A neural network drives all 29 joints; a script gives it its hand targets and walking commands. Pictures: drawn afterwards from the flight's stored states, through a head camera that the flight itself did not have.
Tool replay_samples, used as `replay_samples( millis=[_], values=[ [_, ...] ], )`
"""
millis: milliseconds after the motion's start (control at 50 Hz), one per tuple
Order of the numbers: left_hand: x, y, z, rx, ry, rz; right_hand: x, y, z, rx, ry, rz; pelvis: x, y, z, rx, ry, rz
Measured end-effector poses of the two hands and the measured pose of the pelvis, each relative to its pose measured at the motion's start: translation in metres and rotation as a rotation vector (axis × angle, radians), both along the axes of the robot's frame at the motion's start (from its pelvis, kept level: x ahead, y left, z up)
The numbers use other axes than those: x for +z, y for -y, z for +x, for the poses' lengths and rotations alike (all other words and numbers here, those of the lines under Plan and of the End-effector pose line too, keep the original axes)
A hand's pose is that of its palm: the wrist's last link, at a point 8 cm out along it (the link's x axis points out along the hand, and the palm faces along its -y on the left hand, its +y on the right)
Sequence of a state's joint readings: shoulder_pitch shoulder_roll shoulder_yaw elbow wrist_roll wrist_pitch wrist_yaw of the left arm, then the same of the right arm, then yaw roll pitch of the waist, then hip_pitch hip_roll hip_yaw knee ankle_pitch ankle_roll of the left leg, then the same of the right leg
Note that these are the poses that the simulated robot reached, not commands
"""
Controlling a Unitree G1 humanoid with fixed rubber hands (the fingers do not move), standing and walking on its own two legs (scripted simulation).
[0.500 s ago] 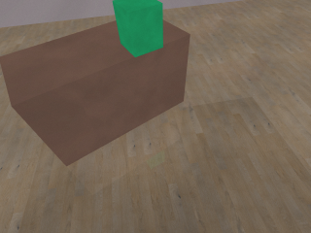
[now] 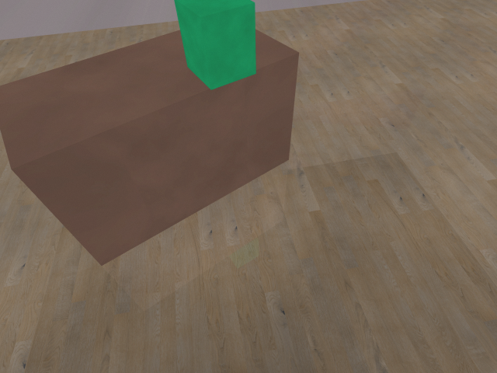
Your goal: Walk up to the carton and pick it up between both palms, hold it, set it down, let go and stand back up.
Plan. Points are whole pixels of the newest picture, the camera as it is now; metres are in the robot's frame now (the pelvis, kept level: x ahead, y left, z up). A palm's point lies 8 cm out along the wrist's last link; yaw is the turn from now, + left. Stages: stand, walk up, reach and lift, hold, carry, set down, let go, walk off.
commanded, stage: stand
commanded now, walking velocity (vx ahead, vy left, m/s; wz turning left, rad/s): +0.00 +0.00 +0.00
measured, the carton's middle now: (217, 38) +1.20 +0.15 -0.01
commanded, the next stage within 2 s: none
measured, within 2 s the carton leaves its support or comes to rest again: neither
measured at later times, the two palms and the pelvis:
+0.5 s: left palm out of the picture -0.05 +0.21 -0.15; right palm out of the picture -0.02 -0.20 -0.15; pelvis +0.00 +0.01 +0.00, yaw +0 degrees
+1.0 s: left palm out of the picture -0.04 +0.21 -0.15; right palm out of the picture -0.03 -0.19 -0.15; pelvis +0.01 +0.01 +0.00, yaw +0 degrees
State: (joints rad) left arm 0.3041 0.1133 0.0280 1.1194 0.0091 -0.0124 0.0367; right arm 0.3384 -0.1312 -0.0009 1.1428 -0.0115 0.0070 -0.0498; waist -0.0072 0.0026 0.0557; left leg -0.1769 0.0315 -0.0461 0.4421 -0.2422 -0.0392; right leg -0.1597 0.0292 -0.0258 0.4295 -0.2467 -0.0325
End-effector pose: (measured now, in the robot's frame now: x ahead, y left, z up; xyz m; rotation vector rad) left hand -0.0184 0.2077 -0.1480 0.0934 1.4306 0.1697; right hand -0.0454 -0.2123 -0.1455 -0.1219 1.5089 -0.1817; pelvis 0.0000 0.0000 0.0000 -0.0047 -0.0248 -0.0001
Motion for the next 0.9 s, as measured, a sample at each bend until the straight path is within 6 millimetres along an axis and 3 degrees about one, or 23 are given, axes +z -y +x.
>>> replay_samples(
  millis=[140,320,420,660,900],
  values=[
    [-0.002,-0.001,0.003,0.012,0.02,-0.002,0.0,-0.005,0.004,0.017,0.002,0.011,0.0,-0.001,0.001,-0.002,0.005,0.003],
    [-0.003,0.007,-0.014,0.03,-0.025,-0.027,-0.002,-0.017,0.027,0.041,0.056,0.029,0.0,-0.005,0.0,0.005,0.002,0.002],
    [-0.002,0.003,-0.021,0.029,-0.041,-0.018,-0.002,-0.014,0.032,0.036,0.074,0.019,0.0,-0.007,0.0,-0.003,0.005,0.003],
    [-0.002,0.005,-0.037,0.027,-0.094,-0.026,-0.003,-0.022,0.015,0.018,0.03,0.038,-0.001,-0.008,0.001,0.001,0.0,0.002],
    [-0.001,0.009,-0.025,0.029,-0.068,-0.041,-0.002,-0.02,0.015,0.02,0.022,0.03,0.0,-0.01,0.006,-0.008,-0.014,0.003]
  ],
)
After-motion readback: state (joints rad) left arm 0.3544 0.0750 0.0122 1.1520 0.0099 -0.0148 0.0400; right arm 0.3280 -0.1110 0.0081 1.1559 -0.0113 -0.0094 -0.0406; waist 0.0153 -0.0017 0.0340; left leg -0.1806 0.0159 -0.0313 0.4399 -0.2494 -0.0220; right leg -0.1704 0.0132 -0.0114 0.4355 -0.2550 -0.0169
